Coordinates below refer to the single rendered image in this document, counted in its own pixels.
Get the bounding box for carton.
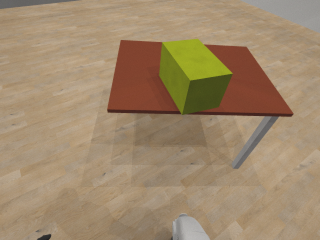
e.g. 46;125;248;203
159;39;233;115

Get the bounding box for table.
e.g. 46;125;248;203
107;40;294;169

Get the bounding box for right robot thigh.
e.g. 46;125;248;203
172;216;210;240

